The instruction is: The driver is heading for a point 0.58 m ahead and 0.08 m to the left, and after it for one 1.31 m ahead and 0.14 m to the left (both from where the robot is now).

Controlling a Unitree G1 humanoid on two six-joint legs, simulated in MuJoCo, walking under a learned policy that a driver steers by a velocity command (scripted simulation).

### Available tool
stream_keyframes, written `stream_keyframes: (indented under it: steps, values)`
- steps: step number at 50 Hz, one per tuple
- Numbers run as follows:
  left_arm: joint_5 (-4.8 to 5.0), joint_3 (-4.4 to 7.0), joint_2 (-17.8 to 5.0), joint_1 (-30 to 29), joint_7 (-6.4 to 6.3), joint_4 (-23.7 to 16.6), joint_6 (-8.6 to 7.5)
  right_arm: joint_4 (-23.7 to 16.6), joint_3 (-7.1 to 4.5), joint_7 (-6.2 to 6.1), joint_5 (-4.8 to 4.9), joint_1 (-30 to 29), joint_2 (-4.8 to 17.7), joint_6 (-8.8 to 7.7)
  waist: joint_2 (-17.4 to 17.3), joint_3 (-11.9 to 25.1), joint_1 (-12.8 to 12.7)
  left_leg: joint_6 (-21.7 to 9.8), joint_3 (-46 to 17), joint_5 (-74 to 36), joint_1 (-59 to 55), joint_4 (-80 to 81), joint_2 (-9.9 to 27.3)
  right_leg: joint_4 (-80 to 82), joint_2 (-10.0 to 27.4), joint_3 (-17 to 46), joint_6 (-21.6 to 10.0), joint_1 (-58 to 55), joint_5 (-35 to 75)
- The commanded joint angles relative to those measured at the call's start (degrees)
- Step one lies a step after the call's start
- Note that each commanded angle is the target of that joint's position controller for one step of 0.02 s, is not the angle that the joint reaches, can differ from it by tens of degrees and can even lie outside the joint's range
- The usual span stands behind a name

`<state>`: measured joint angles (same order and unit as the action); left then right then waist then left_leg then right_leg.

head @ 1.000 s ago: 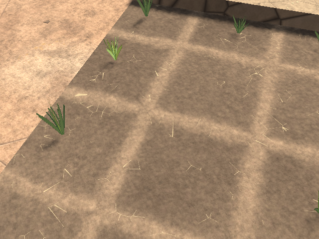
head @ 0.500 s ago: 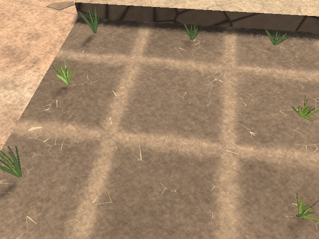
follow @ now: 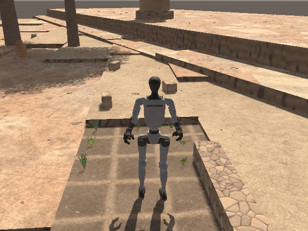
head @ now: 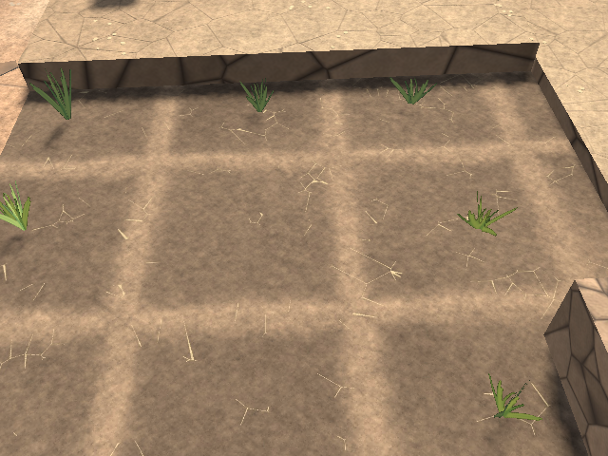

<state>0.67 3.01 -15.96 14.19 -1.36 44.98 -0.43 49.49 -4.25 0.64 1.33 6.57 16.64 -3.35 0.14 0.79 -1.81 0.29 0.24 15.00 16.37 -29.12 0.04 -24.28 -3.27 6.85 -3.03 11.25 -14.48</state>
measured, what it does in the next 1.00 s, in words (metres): walks ahead, turning left: left foot, then right foot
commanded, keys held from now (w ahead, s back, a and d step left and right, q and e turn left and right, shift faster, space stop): w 0.42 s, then w+q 0.56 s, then w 0.02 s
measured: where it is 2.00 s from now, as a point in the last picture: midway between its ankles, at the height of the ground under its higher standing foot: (280, 245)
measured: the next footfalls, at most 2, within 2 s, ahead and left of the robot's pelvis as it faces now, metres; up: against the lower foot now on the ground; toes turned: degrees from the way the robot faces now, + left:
left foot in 0.04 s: +0.05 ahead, +0.13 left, +0.00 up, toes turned -1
right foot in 0.46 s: +0.37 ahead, -0.14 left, +0.00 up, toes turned -2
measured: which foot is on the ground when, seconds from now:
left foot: up 0.00-0.02, down 0.04-0.48, up 0.50-1.00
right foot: down 0.00-0.04, up 0.06-0.44, down 0.46-1.00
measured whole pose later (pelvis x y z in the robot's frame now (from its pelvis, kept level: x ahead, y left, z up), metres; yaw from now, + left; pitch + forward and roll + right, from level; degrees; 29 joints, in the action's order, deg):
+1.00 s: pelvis +0.49 +0.00 -0.03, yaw +15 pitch +1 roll -2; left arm 0.9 4.4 -16.1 18.3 -0.9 51.0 -2.9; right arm 41.8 -2.7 3.5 1.5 3.3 14.7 -1.9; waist -1.0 -3.1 -3.4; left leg -5.8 3.9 5.8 31.9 -35.0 2.2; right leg -18.2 1.2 -16.8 1.8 -7.8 -25.2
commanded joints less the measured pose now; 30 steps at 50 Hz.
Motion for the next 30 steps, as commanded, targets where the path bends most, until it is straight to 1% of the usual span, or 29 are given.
stream_keyframes:
  steps: [1,2,3,4,5,6,7,8,9,11,13,14,15,17,19,20,21,22,23,24,25,26,27,28,29,30]
  values:
    - [0.05,1.65,-7.72,-0.83,0.39,-2.57,-0.88,-0.98,-1.15,0.18,-0.07,2.43,5.19,-2.49,5.70,0.05,3.03,-3.05,-0.26,-3.28,-9.86,7.07,1.04,5.63,11.00,14.31,-7.27,5.63,-12.67]
    - [-0.27,0.65,-4.33,-3.12,0.59,-3.53,-1.28,0.61,-1.56,-0.18,-0.49,8.71,7.18,-2.70,1.14,1.55,5.68,-5.13,-7.49,0.31,-17.42,9.02,7.34,-4.08,7.49,9.67,-4.66,12.23,-11.96]
    - [-0.03,-0.02,-1.38,-2.73,0.84,-5.42,-2.25,1.98,-2.77,-0.42,-0.84,12.96,12.90,-2.45,-11.61,2.38,4.83,-11.06,-23.48,10.38,-24.83,14.20,16.33,-18.21,-0.26,-1.07,-0.95,23.96,-13.92]
    - [0.79,1.19,-6.59,-6.27,0.55,-6.93,-3.11,2.49,-3.00,0.04,-1.07,14.88,12.57,-2.58,-12.85,-2.37,7.33,-16.81,-35.79,19.19,-24.13,18.96,23.14,-28.65,0.62,-2.63,0.47,34.79,-20.52]
    - [1.47,2.06,-9.07,-6.10,0.73,-6.54,-3.73,1.73,-1.93,-0.05,-0.89,13.01,9.19,-2.94,-8.71,-5.55,6.32,-16.45,-34.00,21.90,-23.01,19.22,22.01,-34.46,3.93,0.01,0.36,38.45,-16.61]
    - [1.34,2.09,-8.48,-4.96,1.10,-5.67,-4.01,0.97,-1.35,-0.11,-0.78,11.04,7.53,-3.04,-8.51,-5.67,5.20,-14.61,-29.79,19.67,-23.08,19.57,19.10,-36.34,5.42,-0.86,0.49,39.39,-11.64]
    - [0.69,2.11,-7.95,-5.28,1.37,-5.73,-4.26,0.57,-1.05,-0.10,-0.62,10.00,6.95,-2.98,-8.31,-5.70,4.84,-13.39,-26.16,15.28,-22.68,20.12,17.62,-36.18,6.81,-1.87,0.80,40.08,-7.59]
    - [0.28,2.09,-7.27,-6.53,1.62,-6.09,-4.43,0.44,-0.69,-0.18,-0.69,9.70,6.34,-2.84,-7.46,-5.87,4.77,-12.39,-22.76,9.59,-21.59,20.61,16.43,-34.98,8.10,-2.22,1.24,39.43,-4.04]
    - [0.07,1.87,-6.10,-7.51,1.86,-6.43,-4.55,0.47,-0.46,-0.28,-0.90,9.93,5.97,-2.64,-7.19,-5.54,4.80,-11.77,-19.21,4.54,-19.81,21.37,14.83,-32.92,8.49,-3.30,1.91,37.38,-1.23]
    - [-0.13,1.21,-3.89,-9.74,2.17,-7.28,-4.58,0.86,-0.44,-0.58,-0.86,10.78,6.44,-2.29,-6.82,-5.15,5.26,-11.60,-13.40,-4.97,-17.33,22.12,12.44,-27.31,8.21,-5.85,3.51,34.31,3.72]
    - [-0.01,0.41,-1.93,-12.49,2.47,-8.26,-4.63,1.18,-0.47,-0.87,-0.74,11.52,7.26,-1.99,-6.54,-5.13,5.97,-10.88,-8.46,-11.66,-13.85,22.06,10.35,-19.23,7.29,-7.63,4.26,28.92,8.87]
    - [0.14,0.10,-1.34,-14.05,2.70,-8.77,-4.70,1.38,-0.52,-0.97,-0.65,12.34,7.82,-1.89,-6.46,-5.25,6.52,-10.57,-6.94,-12.99,-12.30,22.08,9.91,-15.26,6.65,-8.30,4.34,26.07,11.19]
    - [0.29,-0.04,-1.25,-15.39,2.94,-9.21,-4.72,1.69,-0.58,-1.01,-0.55,13.48,8.37,-1.81,-6.35,-5.40,7.04,-10.47,-6.23,-13.50,-11.43,22.14,10.04,-12.28,5.97,-8.87,4.32,23.69,12.99]
    - [0.62,0.05,-1.99,-17.13,3.35,-10.03,-4.65,2.51,-0.68,-0.97,-0.14,15.69,9.08,-1.64,-6.41,-6.03,7.39,-10.54,-6.59,-14.13,-12.19,22.09,11.92,-9.11,5.43,-8.74,3.67,21.40,14.62]
    - [0.84,0.36,-3.30,-17.58,3.71,-10.70,-4.67,3.00,-0.80,-1.00,0.30,16.07,9.34,-1.32,-6.63,-6.64,6.25,-9.83,-6.83,-16.94,-15.21,20.94,14.05,-6.76,5.53,-7.66,1.99,20.98,13.84]
    - [0.84,0.64,-4.16,-16.86,3.82,-10.70,-4.69,3.12,-0.94,-1.06,0.33,15.96,9.64,-1.08,-6.70,-6.20,5.23,-9.30,-6.69,-20.59,-16.87,19.53,14.85,-6.04,5.30,-7.60,1.05,19.61,12.60]
    - [0.71,1.18,-5.39,-14.61,3.78,-10.28,-4.68,3.07,-1.13,-1.12,0.28,15.52,10.23,-0.83,-7.03,-4.57,3.41,-8.69,-5.91,-28.99,-18.11,16.33,14.98,-5.65,4.31,-8.25,-0.06,15.91,11.04]
    - [0.46,2.09,-6.90,-9.54,3.49,-9.03,-4.63,3.08,-1.12,-1.16,0.34,15.24,10.31,-0.52,-6.74,-1.19,0.18,-7.66,-4.59,-38.82,-17.15,9.49,13.77,-4.68,2.92,-9.18,-1.49,7.50,10.51]
    - [0.52,3.47,-9.19,-0.22,2.95,-6.38,-4.46,2.84,-0.65,-1.18,-0.03,15.19,9.36,-0.30,-5.77,4.45,-4.49,-6.14,-3.01,-41.96,-12.63,-1.43,11.00,-4.60,2.59,-9.39,-3.10,-5.77,10.51]
    - [-0.27,4.64,-13.31,10.42,2.07,-4.62,-4.08,1.11,0.63,-1.11,-1.60,15.52,6.28,-0.37,1.27,13.59,-8.11,-4.21,-1.58,-24.82,0.19,-19.87,7.58,-6.78,14.18,2.91,-6.40,-24.08,8.63]
    - [-1.01,4.75,-16.44,11.80,2.51,-3.67,-3.92,0.62,2.67,-0.89,-0.58,23.37,-1.43,-1.38,18.35,22.90,-3.30,-1.66,-3.08,16.52,17.31,-38.63,-2.36,3.00,27.87,31.00,-14.27,-36.67,-8.01]
    - [-0.85,3.28,-10.32,10.66,2.59,-3.96,-4.14,1.32,0.83,-0.61,1.14,19.22,6.20,-2.16,12.13,18.10,-5.42,-2.31,-9.07,17.43,22.26,-45.07,0.18,7.75,26.46,33.19,-12.39,-31.45,-14.34]
    - [-0.60,2.51,-8.29,6.13,2.40,-4.09,-4.39,-0.69,-0.09,-0.50,2.13,13.75,8.75,-2.48,9.69,8.65,-4.60,-3.08,-7.54,12.28,25.81,-45.68,2.76,8.57,24.60,23.38,-9.88,-23.88,-11.59]
    - [-0.70,2.10,-7.17,2.34,2.40,-4.19,-4.66,-0.98,-0.03,-0.80,1.65,11.33,7.98,-2.50,5.62,4.47,-2.75,-3.13,-6.40,7.15,23.82,-43.54,5.44,10.02,22.34,16.44,-8.65,-16.16,-4.84]
    - [-1.05,1.85,-5.78,-0.42,2.56,-4.07,-5.02,-0.86,-0.28,-0.98,0.75,10.83,7.09,-2.17,5.01,1.75,-0.97,-2.94,-6.48,3.78,21.63,-40.75,6.98,11.70,20.27,11.14,-7.93,-10.39,0.39]
    - [-1.47,1.59,-4.59,-2.28,2.63,-3.83,-5.53,-0.24,-0.40,-1.00,0.67,12.42,5.95,-1.31,5.81,0.89,0.92,-2.85,-6.95,1.40,18.24,-39.46,8.26,13.61,18.67,6.61,-7.25,-6.67,3.44]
